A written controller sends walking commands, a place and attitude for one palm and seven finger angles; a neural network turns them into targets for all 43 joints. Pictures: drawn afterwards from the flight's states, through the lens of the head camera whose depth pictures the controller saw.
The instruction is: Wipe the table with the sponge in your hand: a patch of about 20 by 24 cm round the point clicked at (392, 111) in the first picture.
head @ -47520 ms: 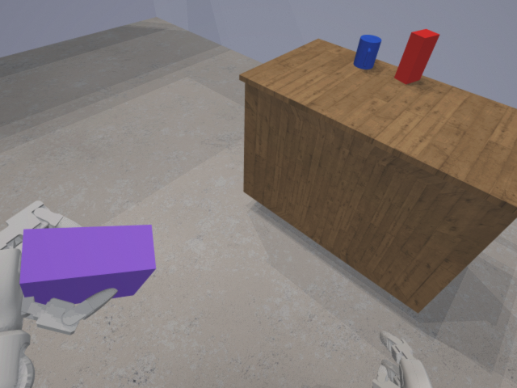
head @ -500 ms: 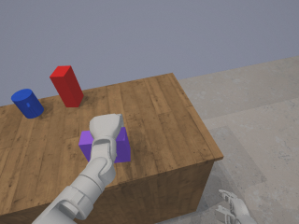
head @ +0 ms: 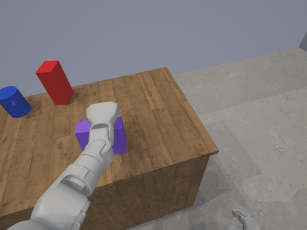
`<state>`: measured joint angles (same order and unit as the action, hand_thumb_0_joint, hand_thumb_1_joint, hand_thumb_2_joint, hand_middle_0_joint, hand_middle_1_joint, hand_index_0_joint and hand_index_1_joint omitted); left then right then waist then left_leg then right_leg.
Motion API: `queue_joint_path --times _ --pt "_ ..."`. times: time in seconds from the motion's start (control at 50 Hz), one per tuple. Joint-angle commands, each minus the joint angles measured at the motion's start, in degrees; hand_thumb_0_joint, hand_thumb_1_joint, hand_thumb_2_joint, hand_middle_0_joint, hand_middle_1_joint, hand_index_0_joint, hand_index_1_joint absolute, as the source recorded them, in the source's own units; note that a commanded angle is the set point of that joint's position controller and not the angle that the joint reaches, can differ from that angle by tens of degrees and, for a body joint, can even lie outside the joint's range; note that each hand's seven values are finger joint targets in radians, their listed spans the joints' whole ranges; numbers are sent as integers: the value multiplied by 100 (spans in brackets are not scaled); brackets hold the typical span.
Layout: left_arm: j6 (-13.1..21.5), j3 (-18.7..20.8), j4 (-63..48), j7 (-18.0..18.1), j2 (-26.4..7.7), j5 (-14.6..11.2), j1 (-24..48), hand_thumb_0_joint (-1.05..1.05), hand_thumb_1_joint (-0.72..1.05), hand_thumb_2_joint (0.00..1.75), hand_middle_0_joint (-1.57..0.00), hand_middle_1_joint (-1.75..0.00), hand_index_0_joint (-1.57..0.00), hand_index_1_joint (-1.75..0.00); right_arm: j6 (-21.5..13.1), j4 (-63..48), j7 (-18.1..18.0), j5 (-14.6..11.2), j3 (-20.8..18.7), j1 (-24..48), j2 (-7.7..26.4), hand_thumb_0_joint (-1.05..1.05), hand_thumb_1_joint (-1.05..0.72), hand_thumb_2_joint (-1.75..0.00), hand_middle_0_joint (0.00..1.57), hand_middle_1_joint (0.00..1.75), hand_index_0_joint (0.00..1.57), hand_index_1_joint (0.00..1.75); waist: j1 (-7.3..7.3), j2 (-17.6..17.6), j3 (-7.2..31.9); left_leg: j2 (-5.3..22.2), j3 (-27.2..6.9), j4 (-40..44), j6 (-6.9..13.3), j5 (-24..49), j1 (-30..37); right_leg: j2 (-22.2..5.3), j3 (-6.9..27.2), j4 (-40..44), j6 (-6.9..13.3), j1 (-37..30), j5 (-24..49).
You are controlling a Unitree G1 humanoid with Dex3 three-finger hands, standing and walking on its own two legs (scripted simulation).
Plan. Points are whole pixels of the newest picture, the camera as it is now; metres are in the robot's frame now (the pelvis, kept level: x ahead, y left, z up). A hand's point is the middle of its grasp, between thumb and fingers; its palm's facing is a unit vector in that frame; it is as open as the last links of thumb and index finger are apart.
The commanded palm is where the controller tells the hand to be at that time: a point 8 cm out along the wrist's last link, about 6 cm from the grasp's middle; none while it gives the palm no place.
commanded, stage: wipe forward along the third lane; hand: left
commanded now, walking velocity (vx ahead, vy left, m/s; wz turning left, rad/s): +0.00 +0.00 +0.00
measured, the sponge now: (104, 141) +0.38 +0.19 -0.01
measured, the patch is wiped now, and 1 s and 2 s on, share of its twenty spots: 0.85 0.95 1.00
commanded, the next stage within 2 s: wipe back along the third lane in 1.14 s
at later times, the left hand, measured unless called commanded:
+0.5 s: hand (108, 114) +0.45 +0.19 +0.04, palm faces -0.10 -0.02 -1.00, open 9.6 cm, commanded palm +0.43 +0.20 +0.08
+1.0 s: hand (104, 104) +0.49 +0.21 +0.05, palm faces -0.10 -0.02 -0.99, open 9.6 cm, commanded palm +0.49 +0.22 +0.08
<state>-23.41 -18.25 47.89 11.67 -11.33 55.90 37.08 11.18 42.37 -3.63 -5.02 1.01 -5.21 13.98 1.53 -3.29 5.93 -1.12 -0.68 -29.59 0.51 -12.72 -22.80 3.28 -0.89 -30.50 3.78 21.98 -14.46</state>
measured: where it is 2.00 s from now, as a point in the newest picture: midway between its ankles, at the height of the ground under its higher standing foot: outside the picture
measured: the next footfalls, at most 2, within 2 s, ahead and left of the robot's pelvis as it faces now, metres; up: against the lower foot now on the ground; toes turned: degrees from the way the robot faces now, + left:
none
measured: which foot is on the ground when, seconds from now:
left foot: down 0.00-1.00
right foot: down 0.00-1.00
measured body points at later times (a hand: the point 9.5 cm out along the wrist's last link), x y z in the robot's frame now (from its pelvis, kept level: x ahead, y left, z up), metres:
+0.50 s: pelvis -0.01 +0.00 -0.01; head +0.03 -0.01 +0.44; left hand +0.45 +0.18 +0.10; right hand +0.08 -0.27 -0.14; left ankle +0.02 +0.12 -0.73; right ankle +0.01 -0.08 -0.73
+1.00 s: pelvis +0.00 +0.02 -0.01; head +0.07 +0.02 +0.43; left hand +0.49 +0.21 +0.10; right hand +0.05 -0.25 -0.14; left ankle +0.02 +0.12 -0.73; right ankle +0.01 -0.08 -0.73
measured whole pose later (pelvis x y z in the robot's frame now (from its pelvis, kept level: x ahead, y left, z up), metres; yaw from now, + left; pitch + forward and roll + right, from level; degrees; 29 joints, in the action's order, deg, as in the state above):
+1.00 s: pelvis +0.00 +0.02 -0.01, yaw -2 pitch +15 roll -1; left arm -20.4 -7.1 71.0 15.2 -20.2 58.3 57.7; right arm 7.0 43.6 -1.6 -3.6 0.5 -13.0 14.4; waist -6.9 -2.4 7.7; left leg -0.1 0.8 -36.4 2.0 -15.0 -36.7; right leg 4.2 0.4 -33.3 2.1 34.6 -14.1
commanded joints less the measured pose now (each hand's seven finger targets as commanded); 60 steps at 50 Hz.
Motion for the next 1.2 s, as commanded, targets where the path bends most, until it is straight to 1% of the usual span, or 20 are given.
queue_joint_path --times 0.0,0.1,0.18,0.2,0.26,0.32,0.38,0.4,0.46,0.52,0.6,0.66,0.68,0.74,0.86,1.02,1.06,1.14,1.16,1.18 --pt "113 278 -234 427 -680 193 2430 0 10 130 -120 -160 -120 -160 -296 -739 -70 43 -223 548 618 0 -90 -90 20 30 20 30 -346 926 1110 -21 50 223 206 -86 245 -235 433 638 -112 -266 375" --pt "127 583 187 529 -1136 222 2762 0 10 130 -120 -160 -120 -160 -364 -624 -96 63 -231 324 678 0 -90 -90 20 30 20 30 -421 932 1186 -1 49 141 233 -238 9 -247 478 624 -147 -201 181" --pt "146 493 363 567 -1080 224 3076 0 10 130 -120 -160 -120 -160 -430 -596 -86 61 -239 171 679 0 -90 -90 20 30 20 30 -529 945 1268 29 79 104 251 -295 -73 -246 464 617 -189 -138 144" --pt "135 709 496 591 -1363 254 3001 0 10 130 -120 -160 -120 -160 -433 -577 -83 66 -242 93 715 0 -90 -90 20 30 20 30 -479 902 1343 19 68 98 244 -321 -168 -245 496 598 -184 -191 100" --pt "132 869 575 613 -1589 225 3093 0 10 130 -120 -160 -120 -160 -453 -590 -80 68 -242 31 714 0 -90 -90 20 30 20 30 -476 888 1608 22 87 36 256 -158 -285 -275 555 544 -198 -441 476" --pt "97 947 811 629 -1833 291 3069 0 10 130 -120 -160 -120 -160 -452 -544 -64 72 -241 -121 768 0 -90 -90 20 30 20 30 -501 814 1548 19 120 9 246 -171 -428 -281 588 525 -211 -438 533" --pt "95 849 843 600 -1762 373 3206 0 10 130 -120 -160 -120 -160 -468 -553 -25 79 -265 -203 775 0 -90 -90 20 30 20 30 -566 660 1554 31 133 -42 261 -50 -383 -264 559 482 -200 -361 749" --pt "83 993 946 602 -1934 373 3068 0 10 130 -120 -160 -120 -160 -469 -546 -12 81 -271 -261 795 0 -90 -90 20 30 20 30 -513 649 1573 22 134 -39 254 -60 -444 -268 564 492 -198 -414 736" --pt "116 923 891 553 -1872 345 3281 0 10 130 -120 -160 -120 -160 -478 -590 4 62 -277 -264 789 0 -90 -90 20 30 20 30 -579 611 1626 23 131 -59 260 26 -471 -265 553 461 -198 -418 911" --pt "149 1037 1046 565 -2106 411 3254 0 10 130 -120 -160 -120 -160 -490 -536 0 82 -282 -402 848 0 -90 -90 20 30 20 30 -613 707 1614 37 154 -89 260 -39 -523 -254 559 462 -217 -336 821" --pt "198 925 1156 578 -1951 461 3534 0 10 130 -120 -160 -120 -160 -545 -503 22 90 -308 -534 854 0 -90 -90 20 30 20 30 -707 580 1554 72 128 -105 265 -38 -457 -209 420 410 -199 -27 692" --pt "210 1088 1184 613 -2136 428 3765 0 10 130 -120 -160 -120 -160 -562 -485 25 104 -312 -576 857 0 -90 -90 20 30 20 30 -723 607 1845 89 103 -146 260 132 -457 -203 400 312 -202 -134 934" --pt "217 961 1217 623 -2012 440 3844 0 10 130 -120 -160 -120 -160 -575 -456 26 118 -320 -656 860 0 -90 -90 20 30 20 30 -784 584 1871 93 134 -196 272 164 -402 -194 402 303 -217 -63 992" --pt "160 1089 1479 660 -2239 537 3895 0 10 130 -120 -160 -120 -160 -569 -393 57 136 -316 -756 895 0 -90 -90 20 30 20 30 -810 604 1828 102 133 -241 262 180 -507 -189 395 270 -215 -8 1053" --pt "150 1111 1545 644 -2265 528 4240 0 10 130 -120 -160 -120 -160 -580 -390 105 158 -331 -878 893 0 -90 -90 20 30 20 30 -849 356 2143 126 86 -323 255 428 -430 -152 311 145 -189 69 1243" --pt "161 1145 1905 602 -2467 670 4488 0 10 130 -120 -160 -120 -160 -590 -301 143 198 -361 -1180 971 0 -90 -90 20 30 20 30 -1004 330 2077 170 46 -464 262 513 -506 -106 235 50 -190 392 1249" --pt "207 1246 1876 601 -2527 690 4550 0 10 130 -120 -160 -120 -160 -600 -294 169 217 -384 -1242 978 0 -90 -90 20 30 20 30 -960 242 2228 186 1 -490 250 662 -445 -81 212 -1 -149 420 1316" --pt "168 1107 2058 618 -2449 707 4841 0 10 130 -120 -160 -120 -160 -614 -253 185 217 -390 -1356 1003 0 -90 -90 20 30 20 30 -1111 184 2027 221 -16 -510 250 482 -455 -47 155 25 -170 780 925" --pt "186 1212 1998 607 -2557 688 4988 0 10 130 -120 -160 -120 -160 -628 -244 189 226 -392 -1376 1014 0 -90 -90 20 30 20 30 -1076 85 2158 232 -70 -513 237 578 -403 -37 141 -6 -137 792 946" --pt "188 1176 2038 620 -2585 750 5117 0 10 130 -120 -160 -120 -160 -631 -201 185 236 -406 -1445 1032 0 -90 -90 20 30 20 30 -1154 72 2189 257 -86 -570 244 611 -349 -27 129 -58 -147 915 907"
